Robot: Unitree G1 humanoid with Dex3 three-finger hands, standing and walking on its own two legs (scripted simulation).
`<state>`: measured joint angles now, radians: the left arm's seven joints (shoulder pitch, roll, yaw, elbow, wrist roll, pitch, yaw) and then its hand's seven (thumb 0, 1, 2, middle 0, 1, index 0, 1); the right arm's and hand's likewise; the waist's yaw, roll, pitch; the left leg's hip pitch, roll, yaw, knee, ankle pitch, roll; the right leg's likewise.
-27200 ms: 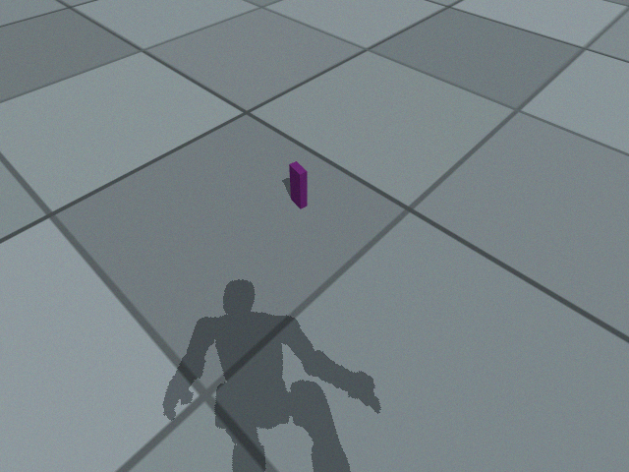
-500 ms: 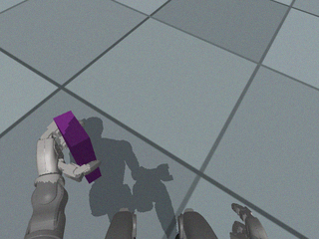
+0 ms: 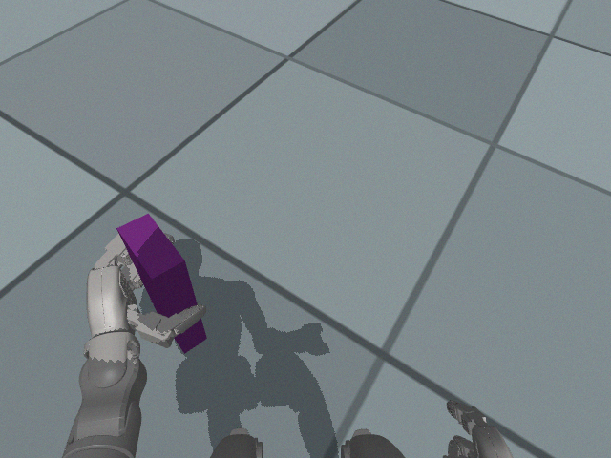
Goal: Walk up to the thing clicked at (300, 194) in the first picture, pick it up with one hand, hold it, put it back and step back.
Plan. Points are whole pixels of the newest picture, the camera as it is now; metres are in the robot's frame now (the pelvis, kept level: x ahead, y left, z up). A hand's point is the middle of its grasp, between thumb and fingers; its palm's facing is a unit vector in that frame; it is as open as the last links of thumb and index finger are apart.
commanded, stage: hold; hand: left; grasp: from the side
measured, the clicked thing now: (168, 291) +0.33 +0.17 +0.01
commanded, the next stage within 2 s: crouch in 0.62 s
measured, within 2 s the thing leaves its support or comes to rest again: neither
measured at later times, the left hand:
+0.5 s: hand (160, 279) +0.33 +0.17 +0.04, palm faces +0.23 -0.97 -0.04, open 11.4 cm
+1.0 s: hand (160, 288) +0.33 +0.18 +0.02, palm faces +0.27 -0.96 -0.05, open 11.4 cm
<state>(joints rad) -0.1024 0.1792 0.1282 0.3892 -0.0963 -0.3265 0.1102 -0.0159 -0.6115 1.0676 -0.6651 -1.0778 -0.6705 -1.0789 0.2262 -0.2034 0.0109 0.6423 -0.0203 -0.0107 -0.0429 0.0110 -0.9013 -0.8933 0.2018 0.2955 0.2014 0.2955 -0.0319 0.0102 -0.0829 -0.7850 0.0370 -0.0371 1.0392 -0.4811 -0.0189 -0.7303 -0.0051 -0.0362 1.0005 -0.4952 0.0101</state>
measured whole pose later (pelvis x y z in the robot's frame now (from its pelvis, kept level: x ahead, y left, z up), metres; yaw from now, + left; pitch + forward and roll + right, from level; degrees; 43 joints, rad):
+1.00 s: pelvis -0.01 +0.00 +0.01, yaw +0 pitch +10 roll -1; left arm -0.18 0.15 0.17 0.57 -0.08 -0.42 0.14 -0.02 -0.61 1.07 -0.66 -1.09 -0.67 -1.09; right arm 0.20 -0.20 0.00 0.65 -0.03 0.00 -0.02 0.01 -0.87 -0.89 0.20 0.30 0.20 0.30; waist -0.03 -0.01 -0.04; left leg -0.70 0.03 -0.02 0.94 -0.42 -0.02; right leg -0.66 -0.01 -0.02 0.92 -0.44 0.01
